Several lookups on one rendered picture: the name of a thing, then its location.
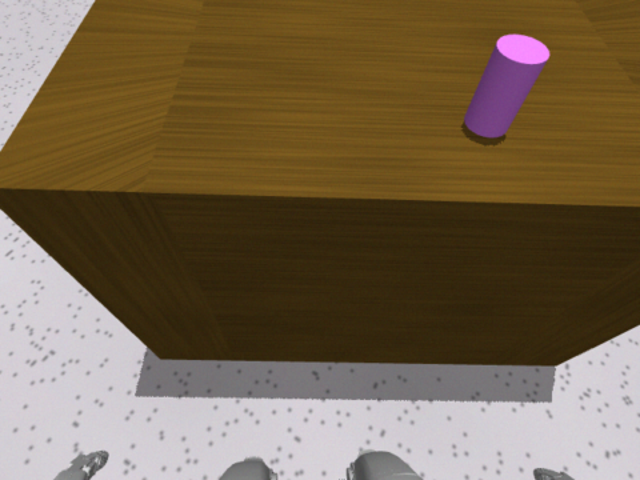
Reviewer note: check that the left robot hand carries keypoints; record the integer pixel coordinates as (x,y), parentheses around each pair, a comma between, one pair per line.
(84,467)

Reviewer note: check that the can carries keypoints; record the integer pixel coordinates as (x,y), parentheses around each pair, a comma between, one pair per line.
(511,72)

